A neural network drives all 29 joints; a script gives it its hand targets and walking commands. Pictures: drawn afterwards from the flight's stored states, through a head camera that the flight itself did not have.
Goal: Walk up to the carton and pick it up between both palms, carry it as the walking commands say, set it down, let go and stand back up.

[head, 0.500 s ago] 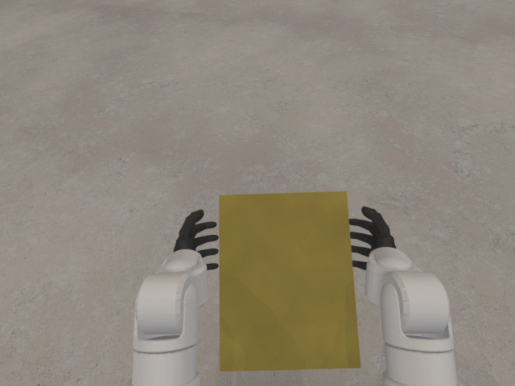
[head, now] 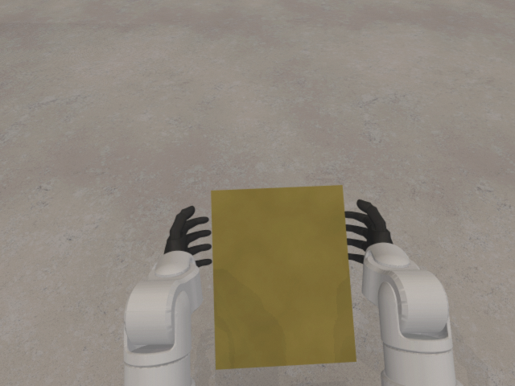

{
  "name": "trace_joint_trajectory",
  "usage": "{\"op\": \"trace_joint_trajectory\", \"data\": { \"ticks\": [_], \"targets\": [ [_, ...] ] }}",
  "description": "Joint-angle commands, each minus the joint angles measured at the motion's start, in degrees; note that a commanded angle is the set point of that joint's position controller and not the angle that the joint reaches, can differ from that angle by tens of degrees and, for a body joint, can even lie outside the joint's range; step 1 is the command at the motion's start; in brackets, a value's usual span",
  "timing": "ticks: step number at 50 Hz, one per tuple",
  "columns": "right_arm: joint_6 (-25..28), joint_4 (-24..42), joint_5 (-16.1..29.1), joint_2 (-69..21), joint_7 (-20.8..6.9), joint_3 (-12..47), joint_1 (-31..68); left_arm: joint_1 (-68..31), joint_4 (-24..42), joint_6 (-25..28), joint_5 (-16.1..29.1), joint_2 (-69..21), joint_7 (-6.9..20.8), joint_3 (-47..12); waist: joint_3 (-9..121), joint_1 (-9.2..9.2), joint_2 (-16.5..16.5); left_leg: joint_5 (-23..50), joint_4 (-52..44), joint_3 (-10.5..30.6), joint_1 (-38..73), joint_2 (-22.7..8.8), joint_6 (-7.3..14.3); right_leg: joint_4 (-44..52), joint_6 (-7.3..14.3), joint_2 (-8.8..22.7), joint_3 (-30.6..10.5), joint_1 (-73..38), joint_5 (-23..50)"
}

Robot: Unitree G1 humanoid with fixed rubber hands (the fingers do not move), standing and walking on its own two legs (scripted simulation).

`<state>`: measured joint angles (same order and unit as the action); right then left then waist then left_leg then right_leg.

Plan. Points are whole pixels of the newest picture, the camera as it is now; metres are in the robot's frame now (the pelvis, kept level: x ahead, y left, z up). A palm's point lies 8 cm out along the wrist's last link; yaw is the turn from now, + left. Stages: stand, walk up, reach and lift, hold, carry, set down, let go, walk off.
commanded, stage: carry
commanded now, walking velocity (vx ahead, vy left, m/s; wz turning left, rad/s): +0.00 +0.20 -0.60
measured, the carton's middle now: (276, 265) +0.32 +0.01 +0.00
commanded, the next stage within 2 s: none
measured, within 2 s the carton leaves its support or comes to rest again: neither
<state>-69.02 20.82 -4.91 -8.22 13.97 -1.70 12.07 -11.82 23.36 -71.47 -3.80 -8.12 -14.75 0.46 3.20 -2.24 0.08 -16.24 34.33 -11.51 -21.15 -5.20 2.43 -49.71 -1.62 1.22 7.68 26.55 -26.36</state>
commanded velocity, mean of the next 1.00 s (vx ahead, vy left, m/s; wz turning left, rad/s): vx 0.00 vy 0.20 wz -0.60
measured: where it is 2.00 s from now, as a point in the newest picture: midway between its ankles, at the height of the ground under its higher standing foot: outside the picture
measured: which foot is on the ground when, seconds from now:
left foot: down 0.00-0.06, up 0.08-0.36, down 0.38-0.70, up 0.72-1.00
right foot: up 0.00-0.04, down 0.06-0.40, up 0.42-0.66, down 0.68-1.00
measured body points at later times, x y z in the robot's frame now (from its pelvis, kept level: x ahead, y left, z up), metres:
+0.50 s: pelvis -0.04 +0.12 +0.00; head -0.01 +0.13 +0.45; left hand +0.28 +0.17 +0.08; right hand +0.20 -0.09 +0.09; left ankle +0.02 +0.22 -0.73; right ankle -0.06 -0.02 -0.67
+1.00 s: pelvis -0.02 +0.23 +0.00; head +0.01 +0.21 +0.45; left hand +0.30 +0.15 +0.09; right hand +0.13 -0.06 +0.09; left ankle +0.09 +0.34 -0.71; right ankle -0.08 +0.08 -0.73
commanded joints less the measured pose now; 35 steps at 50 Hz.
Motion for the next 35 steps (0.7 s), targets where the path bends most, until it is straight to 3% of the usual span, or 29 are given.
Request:
{"op": "trace_joint_trajectory", "data": {
  "ticks": [1,2,3,4,5,7,9,15,17,18,19,20,21,22,23,24,25,26,28,31,32,33,34,35],
  "targets": [
    [0.54,3.55,17.32,-55.64,-11.50,27.05,14.32,-19.33,3.17,1.43,19.30,-55.62,13.77,-30.03,17.37,2.17,8.88,22.39,-2.66,6.86,12.91,-10.70,4.56,19.91,1.02,-0.24,1.32,-5.68,8.87],
    [0.33,2.93,17.70,-55.49,-11.42,27.11,14.24,-19.28,2.49,1.20,18.83,-55.75,13.85,-29.37,18.22,1.63,4.50,17.12,1.51,4.79,6.41,-9.96,1.43,27.55,1.54,3.44,-4.16,-14.16,16.00],
    [0.28,3.07,17.92,-55.46,-11.31,27.43,15.84,-17.67,0.93,1.11,18.34,-55.39,14.01,-28.34,17.54,1.13,-5.92,5.40,9.13,3.56,-8.26,-7.23,-2.60,28.10,3.62,14.35,-20.08,-24.80,25.57],
    [0.03,3.64,18.00,-55.72,-11.66,29.83,17.40,-17.28,-1.60,1.80,17.12,-55.10,13.95,-27.00,17.14,0.94,-24.79,-18.70,18.35,1.95,-22.90,2.07,-6.31,27.63,12.05,29.00,-41.63,-30.50,53.23],
    [0.48,4.94,19.46,-57.53,-11.88,30.68,20.63,-19.10,0.53,2.14,18.26,-56.35,14.22,-27.50,17.41,1.43,-14.88,-18.52,26.32,10.01,-20.71,0.09,-6.36,25.75,12.72,25.27,-36.82,-28.48,56.81],
    [1.46,7.16,20.90,-60.84,-12.64,33.36,23.78,-19.66,1.65,3.30,17.53,-59.33,14.76,-27.34,15.13,1.41,-7.37,-12.27,31.51,12.91,-19.29,-1.13,-7.08,26.45,9.87,19.95,-27.35,-23.06,40.33],
    [2.32,9.54,22.71,-63.26,-13.32,34.59,25.05,-20.73,4.25,4.42,17.56,-61.43,14.68,-27.60,14.87,1.51,-6.88,-8.01,27.83,11.72,-16.63,-0.11,-7.34,25.52,8.26,15.16,-21.10,-20.78,35.83],
    [1.54,9.41,22.46,-61.07,-12.93,34.35,21.05,-16.43,6.81,4.34,16.24,-56.91,13.81,-27.75,17.73,0.98,-12.79,-9.21,11.20,8.20,-6.96,4.64,-6.56,26.03,6.73,13.16,-22.38,-18.47,29.81],
    [1.14,8.69,21.81,-60.50,-12.94,33.56,19.29,-15.40,7.01,3.95,16.14,-55.95,13.73,-28.09,18.26,0.90,-14.06,-8.36,1.80,6.30,-1.46,5.67,-6.07,25.19,5.61,11.76,-22.27,-16.65,28.35],
    [0.99,8.00,21.33,-60.49,-12.97,33.02,17.84,-15.36,7.08,3.76,16.27,-55.71,13.68,-28.48,18.99,1.60,-13.02,-4.35,-6.63,4.64,3.20,6.00,-5.88,22.74,4.80,10.13,-20.90,-15.53,27.97],
    [0.83,7.29,20.81,-60.41,-13.05,32.32,16.58,-15.30,6.97,3.53,16.32,-55.59,13.65,-28.79,20.76,2.28,-9.36,-1.56,-14.25,5.90,10.66,4.31,-5.43,17.40,3.84,7.79,-18.68,-11.88,25.61],
    [0.58,6.36,20.17,-59.60,-13.17,31.75,15.96,-15.12,6.54,3.29,16.09,-55.37,13.61,-29.01,21.31,2.29,-0.09,-2.30,-18.73,15.89,17.32,-5.76,-3.08,9.13,2.15,4.21,-14.26,-3.43,17.12],
    [0.71,6.89,20.09,-58.95,-13.37,30.76,16.04,-16.78,8.35,2.93,16.57,-55.61,13.63,-30.52,16.65,2.48,16.77,2.65,-21.20,30.12,16.27,-19.58,2.92,-0.12,-0.79,-2.10,-4.93,10.69,-3.22],
    [0.67,6.86,19.77,-59.39,-13.42,29.53,15.57,-19.32,8.74,2.51,17.44,-56.24,13.77,-31.48,16.00,2.46,17.82,8.70,-17.10,26.34,13.24,-20.08,6.29,-12.83,-0.11,-0.50,-4.27,10.25,-11.22],
    [0.91,6.54,18.86,-58.93,-13.32,28.57,15.78,-22.49,8.80,2.41,18.60,-56.79,14.11,-32.56,14.65,2.84,13.09,10.00,-14.89,21.61,10.10,-16.78,6.55,-18.18,0.64,0.24,-6.28,9.65,-9.24],
    [1.25,7.28,18.23,-58.51,-13.22,27.94,16.06,-23.66,9.23,2.53,19.86,-58.04,14.47,-33.80,13.35,2.94,9.70,7.09,-14.46,15.64,8.22,-13.57,5.87,-20.13,0.55,1.17,-5.74,9.26,-5.15],
    [1.55,8.45,18.13,-58.18,-13.10,27.60,16.65,-24.52,9.94,2.50,21.17,-58.93,14.67,-34.75,13.38,2.68,9.32,4.30,-13.79,11.53,8.60,-11.12,4.68,-17.88,0.38,1.62,-4.50,9.07,-1.62],
    [1.80,9.40,18.11,-57.96,-12.82,27.33,17.50,-24.75,9.84,2.43,21.78,-59.24,14.68,-35.11,13.17,2.56,10.03,6.31,-12.52,8.44,9.40,-9.43,4.02,-14.55,0.19,1.29,-2.45,8.12,0.22],
    [1.77,9.26,17.93,-56.57,-12.23,26.89,18.07,-23.70,8.18,2.11,21.43,-58.12,14.37,-33.92,14.13,2.73,10.79,8.71,-10.81,6.77,10.43,-8.90,4.51,-8.50,0.24,0.03,0.09,4.70,-0.46],
    [1.00,7.03,17.42,-56.08,-11.33,27.44,16.34,-20.92,5.84,1.48,20.36,-55.89,14.08,-31.44,15.95,3.07,10.77,12.70,-8.08,8.87,12.63,-11.42,7.45,3.71,1.68,-0.42,1.10,0.55,-2.35],
    [0.69,6.14,17.29,-56.13,-11.08,27.70,15.84,-19.63,4.64,1.24,19.81,-55.41,14.09,-30.42,16.62,2.53,9.84,15.66,-5.80,8.36,12.76,-11.44,7.28,11.54,2.32,-0.17,1.16,-2.42,1.02],
    [0.42,5.15,17.24,-55.90,-10.94,27.70,15.11,-18.89,3.70,1.05,19.26,-55.34,14.12,-29.53,17.20,1.84,7.29,18.08,-2.82,6.08,10.59,-10.99,5.22,22.45,2.44,1.10,0.32,-8.07,10.37],
    [0.28,4.57,17.52,-55.56,-10.85,27.67,15.61,-18.70,2.82,0.89,18.84,-55.20,14.24,-28.82,17.53,1.35,1.26,16.24,2.72,3.58,3.68,-9.71,1.52,29.02,2.86,5.63,-6.73,-16.72,16.11],
    [0.12,3.53,17.17,-55.36,-10.59,27.57,15.84,-16.84,0.50,0.78,18.30,-54.15,14.42,-27.40,17.66,1.21,-11.25,-0.65,10.72,2.42,-12.17,-6.50,-2.95,29.52,5.39,19.37,-25.78,-28.42,30.49]
  ]
}}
